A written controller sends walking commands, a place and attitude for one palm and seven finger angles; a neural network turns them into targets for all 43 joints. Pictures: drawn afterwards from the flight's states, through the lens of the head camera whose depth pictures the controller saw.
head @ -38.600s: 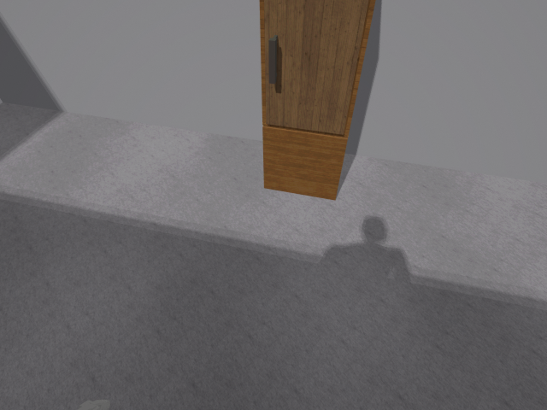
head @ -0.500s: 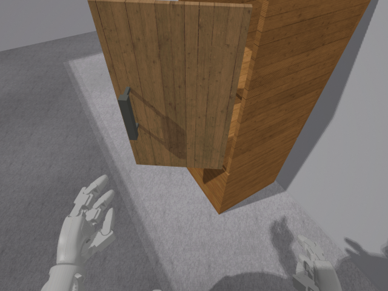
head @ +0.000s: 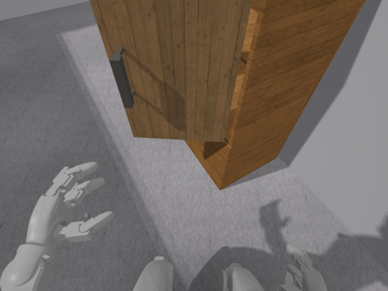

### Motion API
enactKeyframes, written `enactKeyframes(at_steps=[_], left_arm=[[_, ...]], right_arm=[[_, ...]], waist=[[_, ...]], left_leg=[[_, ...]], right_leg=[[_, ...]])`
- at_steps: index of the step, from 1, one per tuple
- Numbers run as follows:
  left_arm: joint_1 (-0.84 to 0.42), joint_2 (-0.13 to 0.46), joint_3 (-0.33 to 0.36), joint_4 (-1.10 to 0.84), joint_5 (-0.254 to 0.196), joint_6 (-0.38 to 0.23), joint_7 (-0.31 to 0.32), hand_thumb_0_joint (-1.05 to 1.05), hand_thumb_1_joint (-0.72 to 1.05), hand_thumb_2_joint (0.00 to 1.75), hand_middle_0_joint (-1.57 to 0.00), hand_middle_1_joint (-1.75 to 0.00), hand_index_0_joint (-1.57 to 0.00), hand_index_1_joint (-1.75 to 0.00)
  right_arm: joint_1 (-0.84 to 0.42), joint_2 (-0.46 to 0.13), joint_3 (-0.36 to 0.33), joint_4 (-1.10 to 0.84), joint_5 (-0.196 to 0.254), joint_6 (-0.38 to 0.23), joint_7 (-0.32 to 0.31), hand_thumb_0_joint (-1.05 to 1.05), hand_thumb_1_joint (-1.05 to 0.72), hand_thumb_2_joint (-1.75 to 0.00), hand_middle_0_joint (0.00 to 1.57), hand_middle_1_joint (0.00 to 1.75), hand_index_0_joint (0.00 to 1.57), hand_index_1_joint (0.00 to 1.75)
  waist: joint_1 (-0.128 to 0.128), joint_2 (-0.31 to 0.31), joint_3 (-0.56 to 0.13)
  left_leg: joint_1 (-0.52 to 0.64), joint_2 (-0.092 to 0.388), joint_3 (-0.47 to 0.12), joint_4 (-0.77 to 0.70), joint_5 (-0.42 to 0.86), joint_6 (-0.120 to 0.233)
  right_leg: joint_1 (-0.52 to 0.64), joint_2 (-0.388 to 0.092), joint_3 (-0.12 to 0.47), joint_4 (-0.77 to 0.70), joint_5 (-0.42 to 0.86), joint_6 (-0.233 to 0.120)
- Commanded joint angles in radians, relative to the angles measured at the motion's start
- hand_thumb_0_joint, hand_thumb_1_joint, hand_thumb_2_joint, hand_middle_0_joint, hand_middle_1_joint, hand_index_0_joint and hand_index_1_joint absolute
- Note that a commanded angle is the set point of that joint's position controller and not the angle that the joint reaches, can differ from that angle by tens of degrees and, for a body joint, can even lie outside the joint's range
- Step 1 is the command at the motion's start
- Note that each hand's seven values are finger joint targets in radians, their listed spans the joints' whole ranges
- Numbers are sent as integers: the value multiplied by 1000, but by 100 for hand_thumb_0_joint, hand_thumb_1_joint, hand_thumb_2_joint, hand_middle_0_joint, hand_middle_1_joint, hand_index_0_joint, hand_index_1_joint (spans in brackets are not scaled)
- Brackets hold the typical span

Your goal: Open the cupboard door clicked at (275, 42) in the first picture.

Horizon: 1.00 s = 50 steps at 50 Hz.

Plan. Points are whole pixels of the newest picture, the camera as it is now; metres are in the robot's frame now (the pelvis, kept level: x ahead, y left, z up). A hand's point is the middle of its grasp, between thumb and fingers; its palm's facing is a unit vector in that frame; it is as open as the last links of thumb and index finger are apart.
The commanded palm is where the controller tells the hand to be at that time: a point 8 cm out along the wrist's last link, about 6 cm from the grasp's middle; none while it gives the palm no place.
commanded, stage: raise the hand with hooked fingers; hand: left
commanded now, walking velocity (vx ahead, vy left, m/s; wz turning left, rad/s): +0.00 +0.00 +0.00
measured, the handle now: (125, 78) +0.62 +0.22 +0.05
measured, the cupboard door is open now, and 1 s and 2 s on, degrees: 56 56 56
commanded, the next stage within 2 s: move the hooked fingers beside the handle in 1.34 s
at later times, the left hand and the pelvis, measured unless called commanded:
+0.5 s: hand (57, 198) +0.27 +0.27 +0.05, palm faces +0.00 -1.00 -0.05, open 13.4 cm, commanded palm +0.25 +0.32 +0.06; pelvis +0.01 +0.03 +0.01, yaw +0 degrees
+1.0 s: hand (47, 177) +0.31 +0.29 +0.07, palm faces -0.02 -1.00 -0.04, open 14.0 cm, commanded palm +0.28 +0.34 +0.07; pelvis +0.02 +0.02 +0.02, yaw -1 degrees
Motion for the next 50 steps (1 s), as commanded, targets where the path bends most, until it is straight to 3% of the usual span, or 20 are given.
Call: enactKeyframes(at_steps=[1, 5, 8, 11, 13, 16, 20, 22, 24, 30, 36, 38, 42, 45, 50], left_arm=[[-39, 160, 128, -175, -34, -110, 12, 0, -1, 51, -27, -88, -27, -88], [-74, 159, 113, -136, -36, -143, -9, 0, -10, 47, -27, -94, -27, -94], [-96, 170, 112, -158, -32, -155, -23, 0, -17, 44, -28, -99, -28, -99], [-130, 202, 135, -171, -37, -150, -31, 0, -24, 41, -28, -103, -28, -103], [-126, 190, 131, -173, -38, -145, -31, 0, -29, 39, -29, -107, -29, -107], [-140, 217, 156, -152, -41, -124, -39, 0, -36, 36, -29, -111, -29, -111], [-189, 225, 159, -115, -43, -95, -57, 0, -45, 32, -30, -117, -30, -117], [-203, 235, 162, -113, -39, -86, -70, 0, -50, 30, -30, -120, -30, -120], [-228, 241, 162, -122, -40, -77, -77, 0, -50, 30, -30, -120, -30, -120], [-296, 295, 210, -57, -53, -57, -106, 0, -50, 30, -30, -120, -30, -120], [-355, 340, 243, -21, -62, -54, -142, 0, -50, 30, -30, -120, -30, -120], [-351, 353, 259, 9, -69, -52, -150, 0, -50, 30, -30, -120, -30, -120], [-400, 386, 284, 47, -78, -53, -171, 0, -50, 30, -30, -120, -30, -120], [-372, 351, 258, 73, -91, -50, -186, 0, -50, 30, -30, -120, -30, -120], [-376, 380, 277, 62, -84, -61, -173, 0, -50, 30, -30, -120, -30, -120]], right_arm=[[-86, -158, -84, -174, 3, -74, -7, 0, -90, -90, 20, 30, 20, 30], [-62, -180, -89, -167, 5, -75, -7, 0, -90, -90, 20, 30, 20, 30], [-45, -193, -90, -166, 5, -79, -8, 0, -90, -90, 20, 30, 20, 30], [-35, -204, -87, -173, 4, -74, -10, 0, -90, -90, 20, 30, 20, 30], [-32, -203, -88, -173, 4, -72, -7, 0, -90, -90, 20, 30, 20, 30], [-27, -208, -83, -180, 2, -60, -4, 0, -90, -90, 20, 30, 20, 30], [-22, -213, -77, -189, 3, -47, -4, 0, -90, -90, 20, 30, 20, 30], [-20, -215, -75, -194, 6, -43, -3, 0, -90, -90, 20, 30, 20, 30], [-19, -216, -72, -195, 7, -42, -3, 0, -90, -90, 20, 30, 20, 30], [-15, -222, -65, -194, 4, -34, -7, 0, -90, -90, 20, 30, 20, 30], [-8, -226, -66, -185, 7, -31, -9, 0, -90, -90, 20, 30, 20, 30], [-2, -228, -67, -183, 8, -29, -9, 0, -90, -90, 20, 30, 20, 30], [8, -232, -68, -174, 10, -24, -11, 0, -90, -90, 20, 30, 20, 30], [10, -231, -69, -183, 10, -26, -7, 0, -90, -90, 20, 30, 20, 30], [12, -234, -73, -188, 10, -20, -1, 0, -90, -90, 20, 30, 20, 30]], waist=[[34, -30, -214], [16, -36, -178], [11, 25, -207], [16, 41, -230], [15, 66, -241], [19, 66, -240], [4, 59, -210], [6, 69, -232], [5, 96, -240], [10, 59, -244], [12, 90, -278], [11, 61, -273], [9, 80, -274], [12, 66, -269], [11, 63, -249]], left_leg=[[109, -47, -4, -183, 140, 34], [128, -46, -11, -202, 114, 36], [186, -46, -14, -225, 112, 35], [217, -43, -25, -239, 144, 31], [252, -43, -28, -246, 174, 28], [259, -41, -35, -249, 209, 22], [261, -39, -42, -256, 194, 18], [284, -36, -44, -262, 204, 15], [310, -34, -50, -268, 225, 10], [299, -34, -56, -264, 245, 8], [323, -35, -47, -263, 276, 8], [313, -36, -44, -266, 280, 11], [310, -37, -34, -264, 277, 16], [296, -40, -30, -261, 279, 20], [278, -40, -24, -265, 241, 23]], right_leg=[[203, -1, 133, -257, -12, 28], [157, 8, 108, -247, -24, 23], [134, 12, 77, -227, 21, 20], [140, 20, 58, -204, 70, 15], [136, 21, 48, -200, 108, 15], [146, 28, 40, -193, 141, 12], [130, 34, 32, -197, 137, 11], [132, 33, 33, -202, 143, 13], [126, 34, 28, -201, 155, 11], [138, 42, 25, -199, 167, 6], [150, 38, 33, -209, 184, 7], [167, 37, 34, -218, 192, 9], [174, 37, 44, -228, 196, 9], [185, 39, 47, -230, 203, 7], [179, 40, 53, -235, 169, 8]])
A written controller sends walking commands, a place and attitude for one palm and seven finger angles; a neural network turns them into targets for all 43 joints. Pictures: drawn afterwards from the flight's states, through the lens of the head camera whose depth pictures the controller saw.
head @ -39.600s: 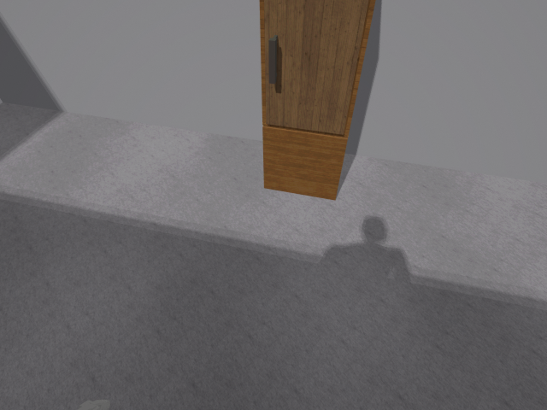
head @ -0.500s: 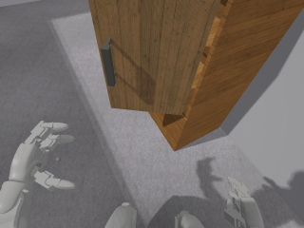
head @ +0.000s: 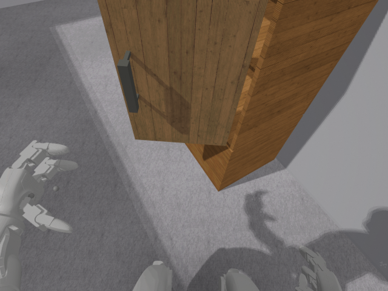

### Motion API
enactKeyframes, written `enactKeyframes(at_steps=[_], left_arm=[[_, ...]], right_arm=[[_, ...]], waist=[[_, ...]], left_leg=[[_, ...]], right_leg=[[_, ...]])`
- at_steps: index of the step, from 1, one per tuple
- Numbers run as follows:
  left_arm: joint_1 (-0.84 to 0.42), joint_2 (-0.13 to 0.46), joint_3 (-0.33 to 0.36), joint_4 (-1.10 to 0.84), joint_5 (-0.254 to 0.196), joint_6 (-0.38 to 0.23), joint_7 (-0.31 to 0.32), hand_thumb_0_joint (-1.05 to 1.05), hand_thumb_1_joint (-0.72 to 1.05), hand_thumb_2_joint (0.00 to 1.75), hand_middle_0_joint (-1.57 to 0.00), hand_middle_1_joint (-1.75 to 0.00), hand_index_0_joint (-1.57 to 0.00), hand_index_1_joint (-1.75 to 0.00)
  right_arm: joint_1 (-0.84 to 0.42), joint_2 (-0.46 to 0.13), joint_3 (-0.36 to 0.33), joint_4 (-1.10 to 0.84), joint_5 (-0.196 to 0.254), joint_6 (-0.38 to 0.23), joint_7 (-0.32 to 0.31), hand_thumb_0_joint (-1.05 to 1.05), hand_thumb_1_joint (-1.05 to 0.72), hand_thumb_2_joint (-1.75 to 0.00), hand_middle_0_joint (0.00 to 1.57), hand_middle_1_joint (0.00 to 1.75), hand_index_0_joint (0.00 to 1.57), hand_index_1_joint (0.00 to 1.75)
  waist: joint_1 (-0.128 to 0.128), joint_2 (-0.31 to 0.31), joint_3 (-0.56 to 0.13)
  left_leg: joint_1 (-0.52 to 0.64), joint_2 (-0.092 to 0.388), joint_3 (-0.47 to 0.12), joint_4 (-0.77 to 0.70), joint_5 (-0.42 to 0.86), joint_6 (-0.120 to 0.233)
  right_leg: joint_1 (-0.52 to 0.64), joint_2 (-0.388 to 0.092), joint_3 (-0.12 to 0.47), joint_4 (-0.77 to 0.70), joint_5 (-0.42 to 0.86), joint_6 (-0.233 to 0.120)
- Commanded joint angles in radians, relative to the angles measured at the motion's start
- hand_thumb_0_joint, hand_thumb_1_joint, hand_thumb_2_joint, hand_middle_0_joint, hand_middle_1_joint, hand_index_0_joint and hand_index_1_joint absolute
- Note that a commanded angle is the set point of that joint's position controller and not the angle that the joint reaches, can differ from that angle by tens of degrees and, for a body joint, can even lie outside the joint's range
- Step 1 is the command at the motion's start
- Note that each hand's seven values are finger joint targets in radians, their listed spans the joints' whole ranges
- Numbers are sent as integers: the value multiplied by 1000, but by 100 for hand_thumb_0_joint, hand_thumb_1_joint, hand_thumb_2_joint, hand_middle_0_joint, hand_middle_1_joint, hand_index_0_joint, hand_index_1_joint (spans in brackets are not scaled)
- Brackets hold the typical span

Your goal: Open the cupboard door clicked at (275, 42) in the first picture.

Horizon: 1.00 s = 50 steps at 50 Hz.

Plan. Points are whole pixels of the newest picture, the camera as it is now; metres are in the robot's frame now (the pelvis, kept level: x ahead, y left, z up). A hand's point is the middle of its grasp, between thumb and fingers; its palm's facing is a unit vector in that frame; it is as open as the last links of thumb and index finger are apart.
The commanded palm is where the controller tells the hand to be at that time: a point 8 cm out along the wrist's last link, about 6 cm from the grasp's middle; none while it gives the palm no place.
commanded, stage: raise the hand with hooked fingers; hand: left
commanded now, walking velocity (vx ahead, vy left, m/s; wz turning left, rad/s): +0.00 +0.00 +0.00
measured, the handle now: (131, 83) +0.60 +0.20 +0.03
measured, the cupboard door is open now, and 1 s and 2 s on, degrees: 56 56 56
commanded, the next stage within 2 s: move the hooked fingers beside the handle in 0.34 s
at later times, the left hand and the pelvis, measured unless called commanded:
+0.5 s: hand (64, 191) +0.28 +0.26 +0.05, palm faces +0.00 -1.00 -0.05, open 14.0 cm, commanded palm +0.27 +0.31 +0.05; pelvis +0.00 -0.01 +0.00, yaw +0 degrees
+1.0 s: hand (78, 150) +0.37 +0.26 +0.05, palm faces -0.01 -1.00 -0.03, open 14.0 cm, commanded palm +0.35 +0.31 +0.05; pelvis +0.00 -0.01 -0.01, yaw -1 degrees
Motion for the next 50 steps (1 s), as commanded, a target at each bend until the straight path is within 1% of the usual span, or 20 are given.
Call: enactKeyframes(at_steps=[1, 6, 8, 10, 19, 22, 23, 25, 27, 29, 30, 31, 32, 33, 35, 37, 39, 44, 47, 50], left_arm=[[-139, 243, 104, -198, -26, -77, 7, 0, -50, 30, -30, -120, -30, -120], [-144, 247, 107, -202, -22, -96, 21, 0, -50, 30, -30, -120, -30, -120], [-142, 231, 93, -192, -20, -95, 20, 0, -50, 30, -30, -120, -30, -120], [-157, 233, 93, -195, -30, -96, 14, 0, -50, 30, -30, -120, -30, -120], [-159, 230, 87, -181, -23, -86, 4, 0, -50, 30, -30, -120, -30, -120], [-157, 231, 95, -179, -30, -86, -1, 0, -50, 30, -30, -120, -30, -120], [-197, 226, 82, -178, -26, -87, 2, 0, -50, 30, -30, -120, -30, -120], [-280, 231, 73, -162, -22, -90, 4, 0, -50, 30, -30, -120, -30, -120], [-320, 257, 91, -114, -12, -87, 5, 0, -50, 30, -30, -120, -30, -120], [-367, 243, 64, -105, 2, -86, 2, 0, -50, 30, -30, -120, -30, -120], [-403, 260, 69, -108, -4, -86, -4, 0, -50, 30, -30, -120, -30, -120], [-381, 288, 95, -76, 7, -81, -4, 0, -50, 30, -30, -120, -30, -120], [-398, 262, 69, -60, 8, -76, -7, 0, -50, 30, -30, -120, -30, -120], [-411, 285, 88, -56, 11, -73, -5, 0, -50, 30, -30, -120, -30, -120], [-425, 323, 119, -2, 12, -63, -2, 0, -50, 30, -30, -120, -30, -120], [-466, 329, 119, 41, 26, -59, 0, 0, -50, 30, -30, -120, -30, -120], [-503, 308, 93, 60, 33, -60, 5, 0, -50, 30, -30, -120, -30, -120], [-607, 347, 107, 119, 52, -82, 8, 0, -50, 30, -30, -120, -30, -120], [-599, 362, 125, 137, 54, -92, 7, 0, -50, 30, -30, -120, -30, -120], [-652, 349, 105, 165, 55, -93, 8, 0, -50, 30, -30, -120, -30, -120]], right_arm=[[-9, -148, -68, -142, 6, -49, -7, 0, -90, -90, 20, 30, 20, 30], [-13, -143, -66, -143, 5, -44, -8, 0, -90, -90, 20, 30, 20, 30], [-15, -140, -64, -144, 8, -42, -9, 0, -90, -90, 20, 30, 20, 30], [-15, -141, -63, -146, 7, -42, -14, 0, -90, -90, 20, 30, 20, 30], [-20, -136, -59, -146, 9, -44, -17, 0, -90, -90, 20, 30, 20, 30], [-19, -135, -59, -143, 9, -46, -18, 0, -90, -90, 20, 30, 20, 30], [-22, -136, -57, -139, 8, -46, -20, 0, -90, -90, 20, 30, 20, 30], [-17, -137, -55, -124, 6, -49, -25, 0, -90, -90, 20, 30, 20, 30], [-11, -141, -55, -112, 6, -46, -29, 0, -90, -90, 20, 30, 20, 30], [-13, -139, -55, -108, 8, -48, -32, 0, -90, -90, 20, 30, 20, 30], [-8, -143, -54, -108, 7, -47, -33, 0, -90, -90, 20, 30, 20, 30], [-2, -145, -57, -105, 8, -41, -33, 0, -90, -90, 20, 30, 20, 30], [-3, -142, -53, -107, 9, -38, -32, 0, -90, -90, 20, 30, 20, 30], [-3, -144, -56, -104, 8, -36, -31, 0, -90, -90, 20, 30, 20, 30], [7, -148, -54, -100, 7, -25, -31, 0, -90, -90, 20, 30, 20, 30], [11, -148, -53, -95, 8, -14, -28, 0, -90, -90, 20, 30, 20, 30], [14, -147, -55, -97, 9, -7, -24, 0, -90, -90, 20, 30, 20, 30], [44, -155, -60, -78, 5, 12, -19, 0, -90, -90, 20, 30, 20, 30], [59, -158, -65, -77, 3, 26, -13, 0, -90, -90, 20, 30, 20, 30], [68, -159, -62, -71, 3, 39, -10, 0, -90, -90, 20, 30, 20, 30]], waist=[[20, 80, -268], [20, 91, -268], [13, 99, -246], [11, 72, -252], [14, 77, -256], [13, 54, -268], [3, 46, -264], [-11, 75, -245], [-12, 52, -249], [-13, 99, -269], [-15, 87, -287], [-2, 80, -303], [-9, 76, -298], [0, 91, -316], [1, 63, -309], [-2, 75, -305], [-11, 83, -307], [-22, 80, -341], [-9, 90, -387], [-26, 77, -367]], left_leg=[[224, -28, -46, -191, 242, -11], [215, -29, -39, -192, 218, -9], [207, -31, -35, -194, 192, -7], [198, -30, -35, -184, 189, -3], [186, -31, -31, -175, 194, -2], [178, -31, -27, -161, 207, -1], [167, -31, -28, -156, 196, 1], [162, -27, -31, -141, 190, 0], [151, -26, -31, -141, 173, -1], [165, -27, -28, -140, 172, 0], [168, -25, -30, -131, 191, 1], [173, -24, -31, -138, 204, -1], [170, -26, -29, -138, 209, 1], [168, -24, -28, -137, 212, -1], [149, -22, -26, -129, 221, 0], [136, -22, -23, -129, 218, -2], [142, -23, -22, -133, 211, -1], [150, -17, -25, -123, 233, 1], [176, -18, -28, -124, 272, -2], [170, -16, -30, -121, 283, 1]], right_leg=[[118, 42, 30, -132, 148, -26], [128, 41, 41, -137, 131, -24], [121, 38, 44, -147, 111, -21], [129, 42, 51, -147, 109, -23], [140, 36, 57, -146, 123, -18], [154, 36, 65, -143, 141, -17], [142, 36, 65, -142, 131, -14], [107, 39, 68, -130, 124, -19], [110, 34, 73, -135, 109, -16], [97, 31, 74, -130, 107, -17], [109, 35, 78, -122, 128, -21], [119, 33, 75, -122, 141, -21], [118, 33, 72, -120, 153, -19], [126, 30, 74, -118, 154, -18], [134, 36, 78, -115, 162, -21], [125, 32, 78, -111, 167, -18], [110, 32, 75, -113, 159, -17], [99, 35, 74, -100, 186, -16], [109, 38, 67, -89, 218, -19], [89, 43, 61, -84, 227, -21]])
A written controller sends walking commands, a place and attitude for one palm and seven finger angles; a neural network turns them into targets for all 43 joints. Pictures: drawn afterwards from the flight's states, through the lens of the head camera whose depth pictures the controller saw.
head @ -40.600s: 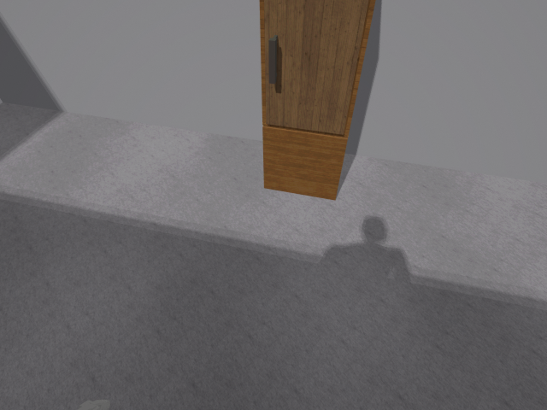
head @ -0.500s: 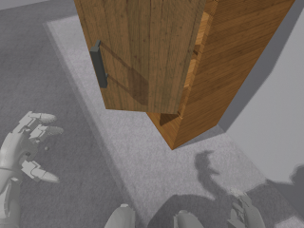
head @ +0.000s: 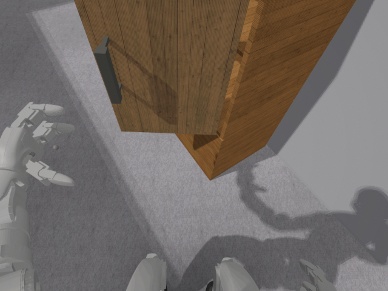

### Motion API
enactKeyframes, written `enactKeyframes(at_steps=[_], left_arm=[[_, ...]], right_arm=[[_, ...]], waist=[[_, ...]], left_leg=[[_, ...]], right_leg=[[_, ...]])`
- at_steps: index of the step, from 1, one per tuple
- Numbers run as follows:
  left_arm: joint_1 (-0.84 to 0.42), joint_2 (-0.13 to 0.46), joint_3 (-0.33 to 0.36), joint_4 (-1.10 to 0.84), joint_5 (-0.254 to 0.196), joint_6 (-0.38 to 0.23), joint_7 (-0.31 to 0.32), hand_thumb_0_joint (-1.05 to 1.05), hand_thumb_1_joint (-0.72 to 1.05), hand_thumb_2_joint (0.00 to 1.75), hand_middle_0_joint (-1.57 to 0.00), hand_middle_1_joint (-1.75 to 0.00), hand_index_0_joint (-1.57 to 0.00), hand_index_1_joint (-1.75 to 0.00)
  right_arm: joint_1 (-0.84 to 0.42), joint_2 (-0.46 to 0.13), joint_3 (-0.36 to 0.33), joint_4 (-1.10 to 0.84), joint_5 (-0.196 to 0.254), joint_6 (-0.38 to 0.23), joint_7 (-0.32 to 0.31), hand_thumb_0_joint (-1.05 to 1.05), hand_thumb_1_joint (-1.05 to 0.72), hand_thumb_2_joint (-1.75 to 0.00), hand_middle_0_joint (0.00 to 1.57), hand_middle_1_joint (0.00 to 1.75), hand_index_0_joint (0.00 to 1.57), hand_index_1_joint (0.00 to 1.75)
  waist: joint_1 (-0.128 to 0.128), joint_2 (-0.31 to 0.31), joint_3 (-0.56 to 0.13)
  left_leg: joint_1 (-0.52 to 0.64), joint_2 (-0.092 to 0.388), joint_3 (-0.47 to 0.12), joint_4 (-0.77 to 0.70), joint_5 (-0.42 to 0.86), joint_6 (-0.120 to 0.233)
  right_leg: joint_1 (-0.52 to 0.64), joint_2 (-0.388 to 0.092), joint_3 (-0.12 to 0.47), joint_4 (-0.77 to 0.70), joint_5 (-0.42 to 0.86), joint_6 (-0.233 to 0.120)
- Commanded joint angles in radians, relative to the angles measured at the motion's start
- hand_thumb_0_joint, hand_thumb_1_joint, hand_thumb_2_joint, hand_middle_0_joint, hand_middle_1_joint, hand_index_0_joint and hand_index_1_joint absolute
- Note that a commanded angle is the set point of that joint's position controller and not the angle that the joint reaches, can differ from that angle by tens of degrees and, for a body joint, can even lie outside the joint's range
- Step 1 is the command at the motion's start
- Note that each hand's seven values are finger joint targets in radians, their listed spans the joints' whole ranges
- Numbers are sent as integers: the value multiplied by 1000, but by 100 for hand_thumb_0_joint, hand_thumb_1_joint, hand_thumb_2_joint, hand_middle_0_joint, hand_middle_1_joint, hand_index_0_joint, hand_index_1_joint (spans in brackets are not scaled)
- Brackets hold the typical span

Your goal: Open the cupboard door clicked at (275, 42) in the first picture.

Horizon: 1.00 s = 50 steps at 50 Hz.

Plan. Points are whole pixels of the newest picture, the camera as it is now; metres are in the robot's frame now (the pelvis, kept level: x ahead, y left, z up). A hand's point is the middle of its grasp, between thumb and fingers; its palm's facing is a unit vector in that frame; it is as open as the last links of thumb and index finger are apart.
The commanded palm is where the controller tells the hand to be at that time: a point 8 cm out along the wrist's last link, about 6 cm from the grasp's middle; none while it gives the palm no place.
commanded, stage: move the hooked fingers beside the handle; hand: left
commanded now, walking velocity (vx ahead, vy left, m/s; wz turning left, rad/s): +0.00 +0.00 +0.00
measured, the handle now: (111, 72) +0.60 +0.22 +0.04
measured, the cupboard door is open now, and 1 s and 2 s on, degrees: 56 56 56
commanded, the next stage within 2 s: slide the fingers in behind the handle in 1.84 s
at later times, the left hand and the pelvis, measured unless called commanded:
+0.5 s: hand (68, 116) +0.45 +0.28 +0.06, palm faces +0.01 -1.00 -0.02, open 14.0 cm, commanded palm +0.43 +0.32 +0.05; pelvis +0.00 +0.01 -0.01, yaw -1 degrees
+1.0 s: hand (73, 90) +0.52 +0.29 +0.06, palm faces +0.01 -1.00 -0.03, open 14.0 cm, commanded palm +0.52 +0.32 +0.05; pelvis -0.01 +0.01 -0.03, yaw -2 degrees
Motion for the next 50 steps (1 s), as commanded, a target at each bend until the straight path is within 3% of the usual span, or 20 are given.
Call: enactKeyframes(at_steps=[1, 3, 5, 7, 11, 15, 16, 19, 22, 24, 28, 29, 33, 36, 39, 41, 42, 45, 46, 50], left_arm=[[-302, 301, 85, -147, -24, -73, 3, 0, -50, 30, -30, -120, -30, -120], [-329, 327, 100, -121, -11, -79, 9, 0, -50, 30, -30, -120, -30, -120], [-397, 309, 70, -140, -6, -96, 11, 0, -50, 30, -30, -120, -30, -120], [-416, 292, 52, -106, 6, -102, 14, 0, -50, 30, -30, -120, -30, -120], [-524, 329, 62, -9, 25, -107, 25, 0, -50, 30, -30, -120, -30, -120], [-626, 332, 35, 33, 50, -121, 34, 0, -50, 30, -30, -120, -30, -120], [-620, 359, 60, 34, 55, -126, 38, 0, -50, 30, -30, -120, -30, -120], [-598, 387, 86, 76, 68, -124, 47, 0, -50, 30, -30, -120, -30, -120], [-646, 405, 85, 141, 77, -112, 47, 0, -50, 30, -30, -120, -30, -120], [-703, 423, 76, 143, 96, -112, 50, 0, -50, 30, -30, -120, -30, -120], [-738, 446, 88, 158, 103, -131, 55, 0, -50, 30, -30, -120, -30, -120], [-766, 434, 71, 170, 104, -127, 54, 0, -50, 30, -30, -120, -30, -120], [-848, 468, 58, 223, 120, -110, 48, 0, -50, 30, -30, -120, -30, -120], [-879, 519, 84, 239, 127, -105, 47, 0, -50, 30, -30, -120, -30, -120], [-913, 589, 118, 259, 141, -95, 48, 0, -50, 30, -30, -120, -30, -120], [-915, 599, 113, 291, 150, -87, 43, 0, -50, 30, -30, -120, -30, -120], [-940, 589, 92, 301, 158, -79, 42, 0, -50, 30, -30, -120, -30, -120], [-1010, 593, 81, 270, 167, -76, 47, 0, -50, 30, -30, -120, -30, -120], [-1015, 616, 95, 269, 169, -74, 49, 0, -50, 30, -30, -120, -30, -120], [-1054, 606, 78, 317, 178, -48, 56, 0, -50, 30, -30, -120, -30, -120]], right_arm=[[62, -165, -74, -97, 4, -22, -7, 0, -90, -90, 20, 30, 20, 30], [70, -169, -75, -92, 3, -12, -7, 0, -90, -90, 20, 30, 20, 30], [74, -165, -74, -90, 2, -8, -6, 0, -90, -90, 20, 30, 20, 30], [88, -170, -79, -77, 1, 0, -4, 0, -90, -90, 20, 30, 20, 30], [102, -178, -74, -54, -3, 17, -6, 0, -90, -90, 20, 30, 20, 30], [119, -180, -70, -50, -7, 32, -3, 0, -90, -90, 20, 30, 20, 30], [125, -184, -75, -44, -11, 39, -1, 0, -90, -90, 20, 30, 20, 30], [136, -185, -74, -46, -12, 59, 6, 0, -90, -90, 20, 30, 20, 30], [144, -186, -69, -40, -12, 79, 8, 0, -90, -90, 20, 30, 20, 30], [147, -188, -65, -43, -13, 89, 8, 0, -90, -90, 20, 30, 20, 30], [164, -192, -66, -33, -20, 102, 10, 0, -90, -90, 20, 30, 20, 30], [163, -192, -64, -28, -19, 104, 10, 0, -90, -90, 20, 30, 20, 30], [175, -201, -54, -15, -20, 117, 5, 0, -90, -90, 20, 30, 20, 30], [189, -207, -51, -16, -23, 124, 3, 0, -90, -90, 20, 30, 20, 30], [200, -210, -43, -15, -27, 130, 4, 0, -90, -90, 20, 30, 20, 30], [206, -210, -38, -16, -26, 137, 6, 0, -90, -90, 20, 30, 20, 30], [207, -212, -36, -15, -26, 140, 6, 0, -90, -90, 20, 30, 20, 30], [223, -215, -36, -14, -32, 144, 6, 0, -90, -90, 20, 30, 20, 30], [230, -221, -36, -6, -34, 148, 7, 0, -90, -90, 20, 30, 20, 30], [244, -222, -28, -8, -34, 156, 7, 0, -90, -90, 20, 30, 20, 30]], waist=[[11, 78, -370], [9, 89, -373], [1, 137, -380], [-12, 120, -388], [-26, 109, -370], [-37, 147, -396], [-25, 161, -435], [-18, 141, -453], [-41, 104, -413], [-50, 127, -404], [-55, 156, -455], [-74, 145, -439], [-99, 168, -416], [-101, 167, -472], [-101, 186, -478], [-103, 200, -481], [-122, 191, -459], [-131, 261, -504], [-131, 263, -527], [-159, 239, -497]], left_leg=[[248, -29, -34, -167, 282, 10], [239, -29, -34, -167, 270, 11], [280, -27, -42, -166, 293, 8], [311, -21, -51, -168, 295, 5], [277, -20, -57, -160, 248, 7], [311, -18, -71, -150, 279, 3], [338, -16, -74, -147, 304, -2], [322, -16, -69, -137, 353, -1], [264, -14, -61, -123, 319, 7], [248, -15, -65, -124, 293, 9], [290, -11, -75, -109, 335, 5], [273, -10, -73, -104, 311, 9], [242, -9, -78, -95, 277, 14], [242, -9, -81, -77, 305, 16], [202, -8, -73, -56, 311, 20], [206, -5, -79, -51, 327, 16], [197, -2, -82, -47, 313, 20], [254, 1, -99, -41, 346, 14], [277, 5, -106, -39, 369, 10], [242, 6, -111, -31, 347, 17]], right_leg=[[183, 27, 55, -141, 231, -5], [175, 25, 56, -140, 217, -5], [144, 30, 50, -131, 220, -13], [106, 30, 41, -135, 208, -9], [75, 30, 42, -132, 169, -9], [36, 32, 34, -112, 176, -15], [37, 30, 34, -110, 187, -14], [68, 31, 34, -103, 231, -11], [62, 34, 40, -106, 228, -4], [52, 33, 39, -104, 208, -5], [28, 36, 37, -94, 221, -7], [19, 36, 40, -100, 212, -3], [-14, 36, 41, -99, 185, -3], [-7, 39, 42, -87, 205, -3], [13, 40, 50, -82, 219, -1], [-5, 44, 43, -72, 225, -4], [-29, 43, 42, -74, 213, -1], [-79, 45, 31, -60, 208, -7], [-86, 44, 27, -59, 217, -5], [-115, 47, 23, -61, 202, -3]])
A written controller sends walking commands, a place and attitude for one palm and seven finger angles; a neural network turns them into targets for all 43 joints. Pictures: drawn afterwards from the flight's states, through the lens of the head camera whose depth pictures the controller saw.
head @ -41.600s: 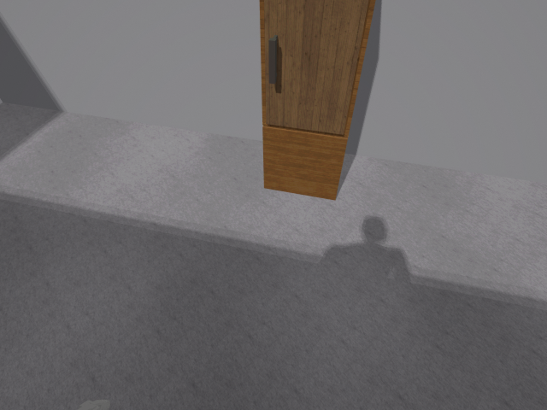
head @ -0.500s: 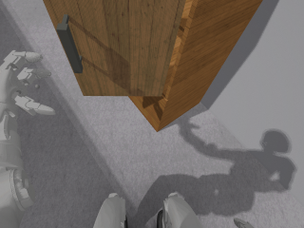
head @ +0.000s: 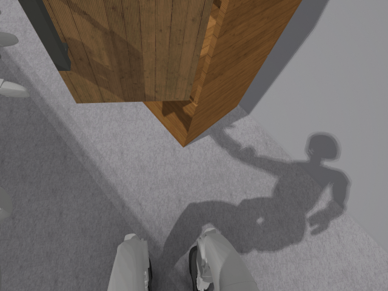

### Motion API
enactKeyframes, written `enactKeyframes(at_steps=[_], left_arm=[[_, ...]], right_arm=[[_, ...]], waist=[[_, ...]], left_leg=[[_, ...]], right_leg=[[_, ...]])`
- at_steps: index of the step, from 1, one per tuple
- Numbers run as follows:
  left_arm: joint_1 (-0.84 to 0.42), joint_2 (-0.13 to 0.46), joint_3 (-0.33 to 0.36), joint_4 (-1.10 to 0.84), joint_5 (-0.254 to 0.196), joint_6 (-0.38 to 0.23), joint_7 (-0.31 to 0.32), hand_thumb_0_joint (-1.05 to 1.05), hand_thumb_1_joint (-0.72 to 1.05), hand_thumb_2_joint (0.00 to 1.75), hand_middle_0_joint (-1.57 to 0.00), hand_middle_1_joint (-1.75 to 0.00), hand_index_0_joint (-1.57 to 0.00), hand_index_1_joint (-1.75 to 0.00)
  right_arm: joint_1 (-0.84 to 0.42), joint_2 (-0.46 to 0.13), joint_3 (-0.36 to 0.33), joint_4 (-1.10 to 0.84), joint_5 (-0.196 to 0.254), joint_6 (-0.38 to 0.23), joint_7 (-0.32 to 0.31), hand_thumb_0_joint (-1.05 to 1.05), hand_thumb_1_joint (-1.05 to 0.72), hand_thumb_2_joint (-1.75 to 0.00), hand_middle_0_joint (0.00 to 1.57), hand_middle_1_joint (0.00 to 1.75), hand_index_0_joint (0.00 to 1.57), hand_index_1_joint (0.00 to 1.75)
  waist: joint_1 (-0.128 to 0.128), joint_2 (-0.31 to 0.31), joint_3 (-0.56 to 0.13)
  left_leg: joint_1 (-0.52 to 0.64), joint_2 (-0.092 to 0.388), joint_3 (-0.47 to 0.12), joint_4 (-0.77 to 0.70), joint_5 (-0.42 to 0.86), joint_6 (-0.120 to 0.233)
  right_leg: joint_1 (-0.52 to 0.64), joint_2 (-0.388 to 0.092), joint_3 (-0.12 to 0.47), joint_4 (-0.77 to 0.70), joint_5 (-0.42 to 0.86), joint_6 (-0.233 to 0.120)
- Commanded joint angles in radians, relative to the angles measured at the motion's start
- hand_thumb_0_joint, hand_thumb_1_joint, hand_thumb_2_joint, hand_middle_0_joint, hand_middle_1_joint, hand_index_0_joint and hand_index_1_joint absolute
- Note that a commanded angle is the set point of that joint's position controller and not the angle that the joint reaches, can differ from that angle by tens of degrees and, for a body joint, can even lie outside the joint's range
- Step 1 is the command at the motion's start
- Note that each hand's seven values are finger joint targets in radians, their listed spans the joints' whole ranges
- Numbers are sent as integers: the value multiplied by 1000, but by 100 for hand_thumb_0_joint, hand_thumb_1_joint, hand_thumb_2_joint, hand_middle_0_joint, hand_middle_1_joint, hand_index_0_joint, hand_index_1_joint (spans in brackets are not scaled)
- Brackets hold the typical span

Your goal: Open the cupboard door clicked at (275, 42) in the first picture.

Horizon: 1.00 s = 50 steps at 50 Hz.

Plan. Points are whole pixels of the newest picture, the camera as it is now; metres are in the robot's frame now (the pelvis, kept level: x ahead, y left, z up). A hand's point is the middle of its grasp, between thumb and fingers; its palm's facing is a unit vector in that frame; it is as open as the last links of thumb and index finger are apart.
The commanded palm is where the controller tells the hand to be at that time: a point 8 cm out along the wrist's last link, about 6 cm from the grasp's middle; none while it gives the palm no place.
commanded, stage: move the hooked fingers beside the handle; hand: left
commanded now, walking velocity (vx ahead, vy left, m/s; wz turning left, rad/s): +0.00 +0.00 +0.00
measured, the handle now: (50, 27) +0.60 +0.23 +0.07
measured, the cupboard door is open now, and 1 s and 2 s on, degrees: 56 56 56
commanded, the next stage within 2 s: slide the fingers in behind the handle in 0.84 s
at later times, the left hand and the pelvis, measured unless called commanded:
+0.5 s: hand out of the picture +0.53 +0.30 +0.07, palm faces +0.05 -1.00 -0.02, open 14.0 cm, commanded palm +0.53 +0.32 +0.07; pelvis +0.01 +0.01 +0.00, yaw -1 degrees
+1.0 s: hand (2, 54) +0.53 +0.29 +0.07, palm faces +0.05 -1.00 -0.02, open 14.0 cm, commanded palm +0.53 +0.32 +0.07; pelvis +0.01 +0.01 +0.00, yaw +0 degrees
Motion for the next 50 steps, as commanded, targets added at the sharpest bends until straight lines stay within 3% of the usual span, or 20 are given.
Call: enactKeyframes(at_steps=[1, 3, 4, 5, 9, 15, 17, 21, 23, 26, 27, 29, 32, 34, 36, 38, 41, 42, 48, 50], left_arm=[[-458, 333, 36, -185, -11, -44, 8, 0, -50, 30, -30, -120, -30, -120], [-455, 369, 49, -158, 9, -30, 16, 0, -50, 30, -30, -120, -30, -120], [-443, 354, 36, -165, 14, -28, 18, 0, -50, 30, -30, -120, -30, -120], [-427, 362, 53, -185, 8, -35, 18, 0, -50, 30, -30, -120, -30, -120], [-367, 406, 94, -188, 7, -26, 6, 0, -50, 30, -30, -120, -30, -120], [-412, 350, 68, -275, -7, -49, 3, 0, -50, 30, -30, -120, -30, -120], [-417, 332, 57, -267, -10, -49, 5, 0, -50, 30, -30, -120, -30, -120], [-373, 333, 66, -231, -10, -37, 5, 0, -50, 30, -30, -120, -30, -120], [-377, 309, 38, -211, -5, -30, 7, 0, -50, 30, -30, -120, -30, -120], [-389, 293, 33, -279, -10, -54, 18, 0, -50, 30, -30, -120, -30, -120], [-379, 257, 16, -270, -14, -56, 18, 0, -50, 30, -30, -120, -30, -120], [-388, 261, 22, -265, -19, -57, 24, 0, -50, 30, -30, -120, -30, -120], [-343, 277, 44, -248, -18, -56, 25, 0, -50, 30, -30, -120, -30, -120], [-330, 269, 35, -240, -14, -50, 29, 0, -50, 30, -30, -120, -30, -120], [-347, 274, 36, -260, -12, -64, 36, 0, -50, 30, -30, -120, -30, -120], [-367, 248, 18, -262, -16, -70, 41, 0, -50, 30, -30, -120, -30, -120], [-365, 301, 60, -284, -19, -86, 39, 0, -50, 30, -30, -120, -30, -120], [-356, 258, 27, -258, -18, -81, 35, 0, -50, 30, -30, -120, -30, -120], [-379, 274, 19, -185, -16, -58, 29, 0, -50, 30, -30, -120, -30, -120], [-406, 257, 5, -231, -17, -69, 29, 0, -50, 30, -30, -120, -30, -120]], right_arm=[[194, -210, -69, -32, 0, -5, -15, 0, -90, -90, 20, 30, 20, 30], [200, -209, -61, -38, -1, -1, -16, 0, -90, -90, 20, 30, 20, 30], [204, -207, -61, -40, -3, 1, -14, 0, -90, -90, 20, 30, 20, 30], [209, -206, -61, -47, -6, 1, -11, 0, -90, -90, 20, 30, 20, 30], [208, -205, -62, -57, -5, 17, -2, 0, -90, -90, 20, 30, 20, 30], [223, -204, -74, -41, -8, 22, 6, 0, -90, -90, 20, 30, 20, 30], [222, -205, -76, -26, -9, 26, 7, 0, -90, -90, 20, 30, 20, 30], [222, -203, -73, -26, -8, 29, 5, 0, -90, -90, 20, 30, 20, 30], [215, -201, -71, -26, -7, 30, 4, 0, -90, -90, 20, 30, 20, 30], [217, -199, -77, -29, -12, 30, 6, 0, -90, -90, 20, 30, 20, 30], [218, -195, -79, -27, -12, 30, 10, 0, -90, -90, 20, 30, 20, 30], [216, -199, -81, -23, -12, 33, 9, 0, -90, -90, 20, 30, 20, 30], [212, -197, -81, -30, -11, 37, 11, 0, -90, -90, 20, 30, 20, 30], [206, -195, -79, -38, -9, 40, 10, 0, -90, -90, 20, 30, 20, 30], [201, -193, -78, -40, -9, 40, 10, 0, -90, -90, 20, 30, 20, 30], [197, -191, -78, -36, -9, 39, 11, 0, -90, -90, 20, 30, 20, 30], [197, -195, -79, -37, -11, 35, 8, 0, -90, -90, 20, 30, 20, 30], [190, -188, -77, -34, -7, 35, 11, 0, -90, -90, 20, 30, 20, 30], [187, -195, -68, -34, -3, 32, 0, 0, -90, -90, 20, 30, 20, 30], [191, -192, -70, -36, -6, 26, 0, 0, -90, -90, 20, 30, 20, 30]], waist=[[-19, 232, -531], [-14, 228, -518], [-17, 238, -532], [-1, 266, -561], [13, 242, -565], [-6, 294, -599], [-11, 306, -576], [-3, 269, -556], [-15, 262, -507], [-1, 325, -563], [-7, 305, -564], [-14, 289, -540], [6, 281, -546], [2, 250, -525], [10, 281, -535], [-6, 257, -521], [10, 274, -574], [2, 280, -544], [-22, 205, -480], [-18, 251, -533]], left_leg=[[493, -11, -86, -147, 357, 1], [452, -14, -83, -142, 342, 4], [467, -12, -82, -143, 352, 4], [498, -13, -88, -143, 393, -1], [472, -8, -74, -140, 411, 1], [591, 0, -103, -146, 471, -10], [623, 3, -114, -158, 471, -20], [586, -1, -105, -158, 473, -14], [558, -2, -100, -162, 427, -10], [659, 2, -117, -169, 515, -28], [663, 2, -119, -166, 510, -28], [651, 3, -118, -170, 497, -27], [641, -2, -109, -168, 522, -26], [601, -4, -97, -170, 486, -17], [629, -3, -106, -174, 501, -27], [611, -4, -100, -170, 475, -20], [619, -6, -99, -164, 507, -22], [612, -7, -94, -162, 490, -20], [501, -11, -83, -156, 383, -2], [540, -12, -88, -149, 411, -5]], right_leg=[[122, 26, 44, -133, 191, -11], [137, 27, 45, -131, 184, -12], [136, 28, 44, -132, 190, -12], [133, 30, 37, -120, 206, -18], [180, 34, 41, -126, 236, -12], [102, 38, 27, -125, 234, -17], [75, 36, 21, -134, 220, -17], [111, 36, 22, -138, 235, -17], [97, 36, 23, -146, 214, -16], [77, 35, 17, -141, 232, -22], [69, 36, 14, -142, 229, -20], [72, 35, 14, -146, 228, -18], [102, 36, 16, -147, 244, -20], [125, 35, 21, -151, 244, -16], [110, 36, 17, -144, 237, -20], [115, 37, 22, -151, 237, -17], [148, 36, 26, -139, 260, -20], [129, 36, 27, -146, 250, -19], [141, 35, 35, -149, 219, -14], [127, 34, 34, -135, 226, -18]])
